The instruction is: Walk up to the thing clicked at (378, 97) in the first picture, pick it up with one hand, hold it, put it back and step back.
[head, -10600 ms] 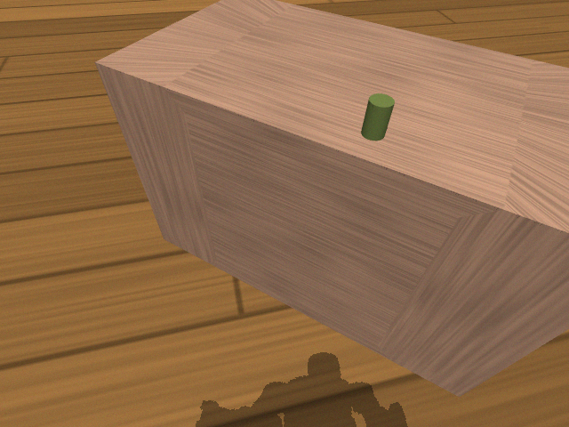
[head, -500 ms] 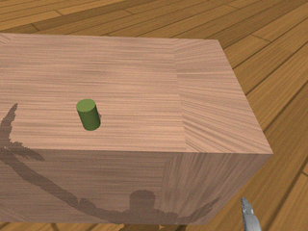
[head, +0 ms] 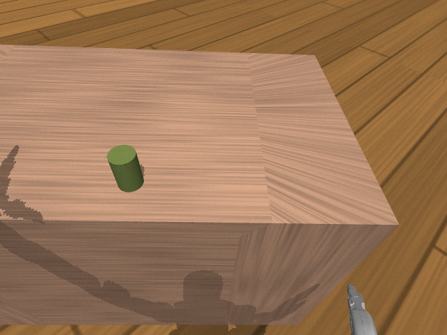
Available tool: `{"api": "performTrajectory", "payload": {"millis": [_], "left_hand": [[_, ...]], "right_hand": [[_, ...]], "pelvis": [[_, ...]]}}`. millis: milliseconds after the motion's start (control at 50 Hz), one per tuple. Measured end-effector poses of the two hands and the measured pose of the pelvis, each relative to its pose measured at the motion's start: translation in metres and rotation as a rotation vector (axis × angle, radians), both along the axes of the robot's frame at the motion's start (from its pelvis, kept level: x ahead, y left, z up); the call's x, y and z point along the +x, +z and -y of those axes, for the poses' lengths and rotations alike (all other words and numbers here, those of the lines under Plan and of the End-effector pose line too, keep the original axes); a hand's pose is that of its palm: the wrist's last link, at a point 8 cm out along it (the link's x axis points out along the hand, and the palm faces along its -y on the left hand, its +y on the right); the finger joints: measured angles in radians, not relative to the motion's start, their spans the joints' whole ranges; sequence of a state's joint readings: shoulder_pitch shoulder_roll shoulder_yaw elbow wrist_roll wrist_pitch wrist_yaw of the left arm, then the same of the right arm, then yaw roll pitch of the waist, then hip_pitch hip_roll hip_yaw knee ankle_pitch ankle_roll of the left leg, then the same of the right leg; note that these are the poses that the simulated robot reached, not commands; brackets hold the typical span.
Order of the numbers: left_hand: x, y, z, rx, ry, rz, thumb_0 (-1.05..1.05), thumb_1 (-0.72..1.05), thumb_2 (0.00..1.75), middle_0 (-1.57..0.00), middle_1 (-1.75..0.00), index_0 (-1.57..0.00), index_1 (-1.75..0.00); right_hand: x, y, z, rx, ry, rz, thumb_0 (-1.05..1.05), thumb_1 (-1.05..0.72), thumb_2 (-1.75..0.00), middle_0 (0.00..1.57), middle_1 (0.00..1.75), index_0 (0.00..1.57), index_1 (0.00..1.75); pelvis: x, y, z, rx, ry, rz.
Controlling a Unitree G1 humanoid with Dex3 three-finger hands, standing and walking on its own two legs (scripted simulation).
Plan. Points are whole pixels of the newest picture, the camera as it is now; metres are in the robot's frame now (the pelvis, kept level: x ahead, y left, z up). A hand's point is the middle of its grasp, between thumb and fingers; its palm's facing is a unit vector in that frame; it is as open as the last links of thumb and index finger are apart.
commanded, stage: go down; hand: left
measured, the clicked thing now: (126, 169) +0.42 +0.18 +0.07
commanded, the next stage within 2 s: approach in 0.68 s
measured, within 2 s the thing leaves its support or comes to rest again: neither
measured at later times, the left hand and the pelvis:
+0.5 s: hand out of the picture +0.34 +0.37 +0.20, palm faces +0.15 -0.99 +0.00, open 17.6 cm; pelvis +0.00 -0.01 +0.00, yaw +0 degrees
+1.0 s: hand out of the picture +0.33 +0.37 +0.18, palm faces +0.13 -0.99 -0.01, open 17.5 cm; pelvis -0.01 +0.00 +0.00, yaw +1 degrees
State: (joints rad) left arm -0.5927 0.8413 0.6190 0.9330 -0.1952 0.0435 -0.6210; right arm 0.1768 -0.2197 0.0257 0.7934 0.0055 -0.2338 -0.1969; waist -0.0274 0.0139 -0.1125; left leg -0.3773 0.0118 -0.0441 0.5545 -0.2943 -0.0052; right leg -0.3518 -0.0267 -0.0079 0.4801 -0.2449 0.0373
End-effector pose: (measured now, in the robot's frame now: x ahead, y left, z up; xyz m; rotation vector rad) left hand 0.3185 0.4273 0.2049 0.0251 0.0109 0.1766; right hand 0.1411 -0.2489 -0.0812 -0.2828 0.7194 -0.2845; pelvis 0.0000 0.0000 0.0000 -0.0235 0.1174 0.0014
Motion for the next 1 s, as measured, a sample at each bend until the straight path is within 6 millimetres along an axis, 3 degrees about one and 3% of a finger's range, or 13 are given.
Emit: {"api": "performTrajectory", "payload": {"millis": [240,360,600,800,900,1000], "left_hand": [[0.004,0.0,0.008,-0.026,-0.025,-0.016,-0.02,-0.57,0.07,-0.04,-0.05,-0.04,-0.05],[-0.001,0.003,0.009,-0.026,-0.025,-0.011,-0.02,-0.57,0.07,-0.04,-0.05,-0.04,-0.05],[-0.017,-0.009,0.005,-0.039,-0.019,-0.032,-0.02,-0.56,0.06,-0.04,-0.05,-0.04,-0.05],[-0.019,-0.01,0.003,-0.023,-0.019,-0.019,-0.02,-0.57,0.05,-0.04,-0.06,-0.04,-0.05],[-0.019,-0.008,0.002,-0.02,-0.026,-0.019,-0.02,-0.54,0.05,-0.04,-0.06,-0.04,-0.06],[-0.015,-0.021,0.011,-0.026,-0.047,-0.055,-0.02,-0.54,0.05,-0.04,-0.06,-0.04,-0.06]], "right_hand": [[0.004,0.004,0.002,0.0,0.0,0.022,-0.01,0.51,-0.06,0.05,0.05,0.06,0.05],[0.002,0.004,0.006,-0.001,-0.008,0.023,-0.01,0.51,-0.06,0.05,0.05,0.06,0.05],[0.005,0.006,0.007,-0.018,0.009,0.024,-0.01,0.51,-0.06,0.05,0.05,0.05,0.05],[0.0,0.008,0.013,-0.037,-0.01,0.023,-0.01,0.51,-0.05,0.05,0.05,0.06,0.05],[-0.002,0.006,0.009,-0.03,-0.008,0.021,-0.01,0.52,-0.05,0.05,0.05,0.05,0.05],[-0.001,0.003,-0.002,-0.01,0.017,0.019,-0.01,0.53,-0.05,0.05,0.05,0.05,0.05]], "pelvis": [[0.002,0.0,0.002,0.001,-0.001,-0.001],[0.003,0.0,0.004,0.002,0.002,0.005],[0.0,0.0,0.007,0.005,0.013,0.012],[-0.004,-0.001,0.005,0.003,0.014,0.015],[-0.006,-0.001,0.004,0.003,0.011,0.017],[-0.007,-0.001,0.003,0.004,0.013,0.013]]}}
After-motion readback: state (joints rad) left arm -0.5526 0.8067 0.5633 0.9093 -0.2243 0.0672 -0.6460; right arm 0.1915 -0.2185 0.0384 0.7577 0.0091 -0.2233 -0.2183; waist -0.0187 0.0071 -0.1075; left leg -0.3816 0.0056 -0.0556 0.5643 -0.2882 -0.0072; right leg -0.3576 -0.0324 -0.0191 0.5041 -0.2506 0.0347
